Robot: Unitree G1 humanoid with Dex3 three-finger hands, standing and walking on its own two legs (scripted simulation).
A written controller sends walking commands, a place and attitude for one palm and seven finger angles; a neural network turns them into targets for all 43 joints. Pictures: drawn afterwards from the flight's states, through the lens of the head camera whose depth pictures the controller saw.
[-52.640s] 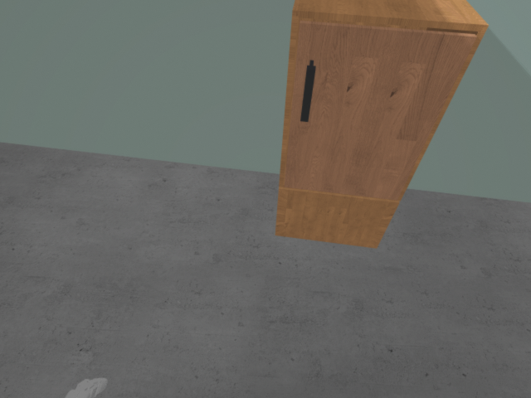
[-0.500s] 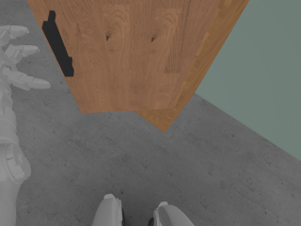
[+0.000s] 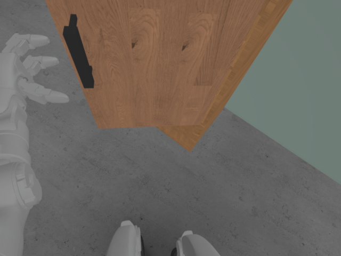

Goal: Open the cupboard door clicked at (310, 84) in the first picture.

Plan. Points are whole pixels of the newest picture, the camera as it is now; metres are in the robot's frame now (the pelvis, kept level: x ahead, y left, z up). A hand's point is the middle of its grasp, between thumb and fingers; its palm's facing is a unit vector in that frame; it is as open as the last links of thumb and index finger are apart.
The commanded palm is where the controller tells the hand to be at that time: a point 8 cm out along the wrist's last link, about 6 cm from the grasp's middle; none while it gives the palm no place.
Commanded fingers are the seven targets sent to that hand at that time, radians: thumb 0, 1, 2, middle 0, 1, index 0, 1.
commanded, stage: move the hooked fingers beside the handle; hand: left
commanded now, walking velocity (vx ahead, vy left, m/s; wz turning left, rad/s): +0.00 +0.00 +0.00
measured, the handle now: (81, 54) +0.55 +0.18 +0.08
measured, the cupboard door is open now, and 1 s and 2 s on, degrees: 43 43 43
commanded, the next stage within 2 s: slide the fingers in behind the handle in 0.56 s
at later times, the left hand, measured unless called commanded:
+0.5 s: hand (45, 69) +0.49 +0.24 +0.09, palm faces +0.10 -1.00 -0.01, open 14.0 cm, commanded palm +0.48 +0.28 +0.08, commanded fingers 0.00 -0.50 0.30 -0.30 -1.20 -0.30 -1.20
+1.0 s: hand (58, 69) +0.51 +0.22 +0.08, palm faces +0.08 -1.00 +0.01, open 14.0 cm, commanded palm +0.49 +0.26 +0.08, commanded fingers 0.00 -0.50 0.30 -0.30 -1.20 -0.30 -1.20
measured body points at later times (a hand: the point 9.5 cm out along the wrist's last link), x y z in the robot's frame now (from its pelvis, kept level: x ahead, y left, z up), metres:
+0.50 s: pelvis +0.00 -0.02 +0.00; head +0.12 +0.02 +0.43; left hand +0.48 +0.30 +0.10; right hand +0.01 -0.29 -0.10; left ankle +0.05 +0.07 -0.66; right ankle -0.03 -0.12 -0.66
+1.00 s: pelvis +0.01 -0.02 +0.00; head +0.14 +0.01 +0.43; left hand +0.50 +0.28 +0.08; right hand +0.01 -0.29 -0.11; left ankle +0.05 +0.07 -0.66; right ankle -0.03 -0.12 -0.66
